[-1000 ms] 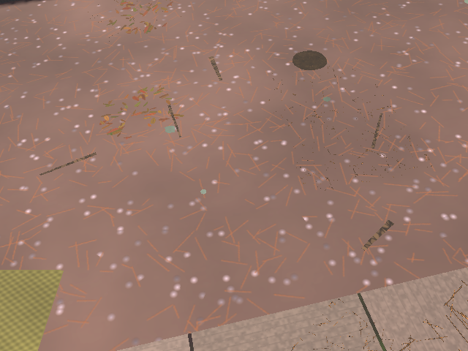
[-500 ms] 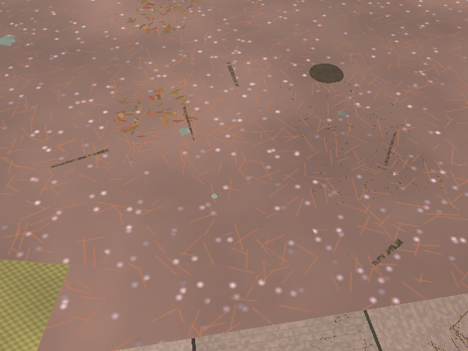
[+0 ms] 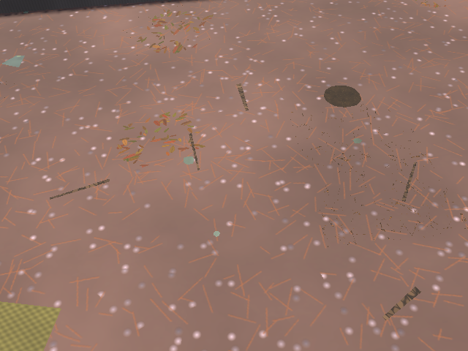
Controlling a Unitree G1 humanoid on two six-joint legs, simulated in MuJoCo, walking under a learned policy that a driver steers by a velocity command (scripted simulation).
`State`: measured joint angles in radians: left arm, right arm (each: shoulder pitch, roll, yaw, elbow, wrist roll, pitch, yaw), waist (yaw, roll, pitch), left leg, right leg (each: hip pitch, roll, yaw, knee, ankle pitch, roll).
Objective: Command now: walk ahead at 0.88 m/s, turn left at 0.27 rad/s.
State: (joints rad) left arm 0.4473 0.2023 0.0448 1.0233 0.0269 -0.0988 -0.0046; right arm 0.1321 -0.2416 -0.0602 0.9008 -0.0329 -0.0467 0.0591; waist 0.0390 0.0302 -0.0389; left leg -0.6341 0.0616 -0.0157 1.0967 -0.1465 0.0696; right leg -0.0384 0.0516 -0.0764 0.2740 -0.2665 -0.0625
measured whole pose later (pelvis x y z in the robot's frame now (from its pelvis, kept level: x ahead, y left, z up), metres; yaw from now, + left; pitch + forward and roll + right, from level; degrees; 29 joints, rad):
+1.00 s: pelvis +0.82 +0.26 +0.00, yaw +40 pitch +2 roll -2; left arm 0.48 0.31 0.05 0.94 0.01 -0.10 -0.02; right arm -0.03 -0.31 -0.02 0.65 -0.04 -0.06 0.05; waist 0.10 0.03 0.06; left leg -0.62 -0.01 -0.06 0.73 -0.09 0.05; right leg -0.07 0.00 -0.05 0.32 -0.28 0.02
